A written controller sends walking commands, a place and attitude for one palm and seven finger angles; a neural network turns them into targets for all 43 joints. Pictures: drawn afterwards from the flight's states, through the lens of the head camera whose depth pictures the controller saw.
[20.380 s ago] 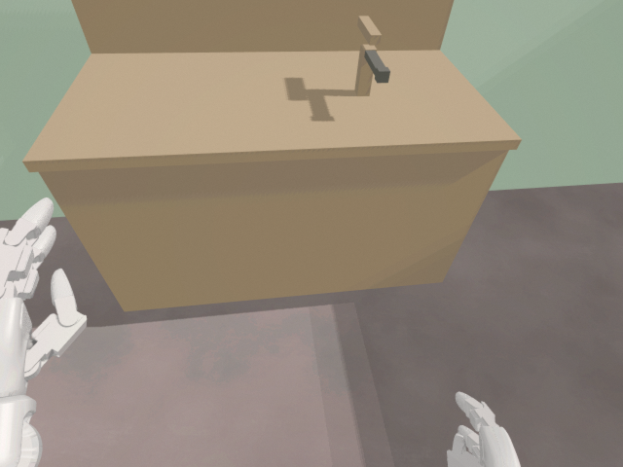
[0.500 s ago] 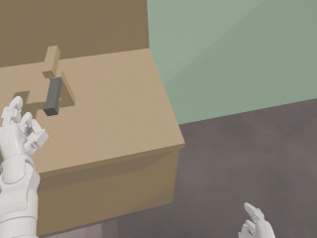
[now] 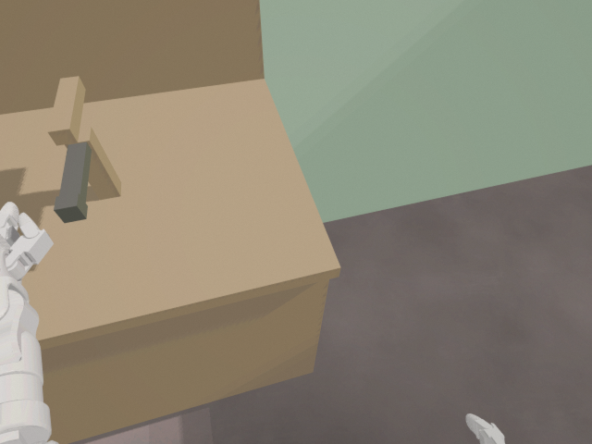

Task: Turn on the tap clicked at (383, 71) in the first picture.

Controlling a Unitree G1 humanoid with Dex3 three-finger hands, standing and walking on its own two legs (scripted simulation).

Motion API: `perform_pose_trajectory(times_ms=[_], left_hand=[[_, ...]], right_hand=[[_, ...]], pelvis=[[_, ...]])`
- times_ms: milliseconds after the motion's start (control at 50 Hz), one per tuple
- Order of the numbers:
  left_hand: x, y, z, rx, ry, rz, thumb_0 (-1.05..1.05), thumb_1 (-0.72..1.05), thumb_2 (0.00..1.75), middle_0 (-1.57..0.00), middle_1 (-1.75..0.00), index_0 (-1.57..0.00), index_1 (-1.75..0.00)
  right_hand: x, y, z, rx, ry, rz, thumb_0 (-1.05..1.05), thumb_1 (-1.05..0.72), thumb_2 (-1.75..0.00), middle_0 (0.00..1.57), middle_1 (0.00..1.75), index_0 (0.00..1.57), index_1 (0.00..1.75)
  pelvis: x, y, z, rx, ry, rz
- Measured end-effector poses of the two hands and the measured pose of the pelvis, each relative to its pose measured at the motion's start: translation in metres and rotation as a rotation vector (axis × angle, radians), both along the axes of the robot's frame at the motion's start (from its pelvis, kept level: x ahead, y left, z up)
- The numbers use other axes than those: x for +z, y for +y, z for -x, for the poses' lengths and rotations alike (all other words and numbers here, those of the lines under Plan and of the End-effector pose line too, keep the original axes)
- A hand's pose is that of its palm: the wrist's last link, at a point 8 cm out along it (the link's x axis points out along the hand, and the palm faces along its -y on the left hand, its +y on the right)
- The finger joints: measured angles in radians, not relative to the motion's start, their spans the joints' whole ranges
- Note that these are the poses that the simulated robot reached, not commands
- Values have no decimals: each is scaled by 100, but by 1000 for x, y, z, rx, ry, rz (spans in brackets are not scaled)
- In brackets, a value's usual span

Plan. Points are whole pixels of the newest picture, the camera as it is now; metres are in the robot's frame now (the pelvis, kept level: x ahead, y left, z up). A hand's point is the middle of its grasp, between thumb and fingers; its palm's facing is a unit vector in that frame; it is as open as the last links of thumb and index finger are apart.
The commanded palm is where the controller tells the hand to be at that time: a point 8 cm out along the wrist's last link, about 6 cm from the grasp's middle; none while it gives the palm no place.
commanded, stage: reach beside the lever's end, fingers flat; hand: left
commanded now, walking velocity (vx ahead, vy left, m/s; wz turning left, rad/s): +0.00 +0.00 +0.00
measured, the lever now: (71, 208) +0.39 +0.33 +0.10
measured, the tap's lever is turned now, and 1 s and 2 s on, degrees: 0 3 26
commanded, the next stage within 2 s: push the lever round in 0.42 s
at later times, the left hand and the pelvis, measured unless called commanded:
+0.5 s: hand (41, 235) +0.34 +0.35 +0.10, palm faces +0.55 -0.83 -0.09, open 7.8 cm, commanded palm +0.29 +0.38 +0.09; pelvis -0.01 +0.01 +0.00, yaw +0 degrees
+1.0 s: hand (71, 228) +0.36 +0.32 +0.09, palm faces +0.53 -0.84 -0.08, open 7.8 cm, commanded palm +0.31 +0.36 +0.09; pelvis +0.00 +0.00 +0.00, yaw +0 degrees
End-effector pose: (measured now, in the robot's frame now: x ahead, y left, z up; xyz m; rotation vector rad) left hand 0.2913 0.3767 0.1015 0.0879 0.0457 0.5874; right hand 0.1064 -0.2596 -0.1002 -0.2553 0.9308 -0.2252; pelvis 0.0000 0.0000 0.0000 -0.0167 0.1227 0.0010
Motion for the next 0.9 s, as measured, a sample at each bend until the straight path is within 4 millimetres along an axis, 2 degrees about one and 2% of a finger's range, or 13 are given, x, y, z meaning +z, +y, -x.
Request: perform_pose_trajectory(times_ms=[140, 280, 400, 540, 600, 740, 900], left_hand=[[-1, 9, -5, -8, -13, -10, 1, 90, 90, -15, -15, -15, -15], [-4, 5, 1, -34, -23, -1, 1, 90, 90, -15, -15, -15, -15], [-12, 6, 2, -4, -13, 10, 1, 90, 90, -15, -15, -15, -15], [2, 5, -3, -20, -55, -22, 2, 90, 90, -15, -15, -15, -15], [1, 5, -6, -30, -38, -5, 1, 90, 90, -15, -15, -15, -15], [-11, -4, -9, -26, 9, 20, 1, 90, 90, -15, -15, -15, -15], [-6, -20, -17, -28, -44, -12, 2, 90, 91, -15, -15, -15, -15]], right_hand=[[-1, 2, 13, -15, 33, 1, 1, -91, -90, 20, 30, 21, 30], [-3, 8, 22, -22, 49, -7, 1, -91, -90, 20, 30, 21, 30], [-3, 14, 21, -6, 45, -7, 1, -91, -90, 20, 30, 21, 30], [-3, 16, 16, 2, 25, -12, 1, -91, -90, 20, 30, 21, 30], [-3, 16, 15, 0, 21, -17, 1, -91, -90, 20, 30, 21, 30], [-4, 12, 14, 9, 30, -13, 1, -91, -90, 20, 30, 21, 30], [-5, 7, 15, -2, 49, -14, 1, -91, -90, 20, 30, 21, 30]], pelvis=[[-1, 5, 2, -7, 13, 5], [-2, 10, 4, -6, 9, 8], [-3, 11, 9, 0, 8, 7], [-3, 11, 11, -1, 9, 9], [-3, 11, 10, -1, 10, 8], [-3, 9, 10, 3, 16, 8], [-3, 5, 7, -1, 18, 7]])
